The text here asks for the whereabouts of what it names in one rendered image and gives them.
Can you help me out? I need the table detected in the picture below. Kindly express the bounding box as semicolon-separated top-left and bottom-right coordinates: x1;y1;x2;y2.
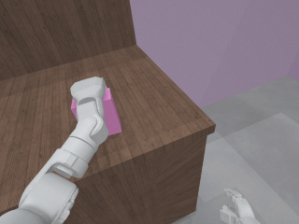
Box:
0;0;216;224

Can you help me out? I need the left robot hand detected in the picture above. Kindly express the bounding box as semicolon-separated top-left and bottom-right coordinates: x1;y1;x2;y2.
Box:
70;77;107;124

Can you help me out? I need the sponge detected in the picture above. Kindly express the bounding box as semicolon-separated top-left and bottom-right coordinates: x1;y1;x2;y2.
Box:
71;88;122;136

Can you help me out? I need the right robot hand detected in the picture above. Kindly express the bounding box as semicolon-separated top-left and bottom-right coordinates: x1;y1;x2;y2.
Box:
220;188;255;224

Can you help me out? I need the left robot forearm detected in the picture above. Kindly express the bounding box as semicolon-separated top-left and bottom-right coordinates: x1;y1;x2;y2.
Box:
18;94;108;208

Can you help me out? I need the left robot upper arm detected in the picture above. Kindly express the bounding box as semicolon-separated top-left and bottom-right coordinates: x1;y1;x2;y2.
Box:
0;170;79;224

